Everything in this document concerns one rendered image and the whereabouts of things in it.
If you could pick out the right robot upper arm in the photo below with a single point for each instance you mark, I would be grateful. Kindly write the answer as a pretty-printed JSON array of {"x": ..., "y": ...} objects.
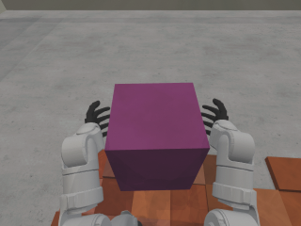
[{"x": 223, "y": 217}]

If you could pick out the left robot upper arm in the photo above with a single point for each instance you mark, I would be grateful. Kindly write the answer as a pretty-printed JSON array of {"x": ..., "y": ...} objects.
[{"x": 89, "y": 220}]

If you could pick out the right robot forearm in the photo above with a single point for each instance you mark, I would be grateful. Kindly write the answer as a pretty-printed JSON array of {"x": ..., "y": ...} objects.
[{"x": 235, "y": 155}]

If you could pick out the left robot thigh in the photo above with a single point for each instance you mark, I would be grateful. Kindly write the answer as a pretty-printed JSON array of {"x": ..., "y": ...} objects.
[{"x": 124, "y": 220}]

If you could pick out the left robot forearm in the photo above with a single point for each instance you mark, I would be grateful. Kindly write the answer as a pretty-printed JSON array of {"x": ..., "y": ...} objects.
[{"x": 80, "y": 164}]

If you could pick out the left robot hand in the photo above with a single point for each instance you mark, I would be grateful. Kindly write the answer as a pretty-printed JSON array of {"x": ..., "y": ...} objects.
[{"x": 92, "y": 116}]

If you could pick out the carton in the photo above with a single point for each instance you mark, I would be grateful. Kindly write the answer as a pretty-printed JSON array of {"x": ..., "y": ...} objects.
[{"x": 156, "y": 138}]

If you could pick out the left robot shin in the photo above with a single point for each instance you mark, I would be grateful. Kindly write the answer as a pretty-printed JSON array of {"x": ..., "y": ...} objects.
[{"x": 126, "y": 212}]

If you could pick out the right robot hand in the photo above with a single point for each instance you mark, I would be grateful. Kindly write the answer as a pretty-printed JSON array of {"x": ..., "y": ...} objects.
[{"x": 220, "y": 114}]

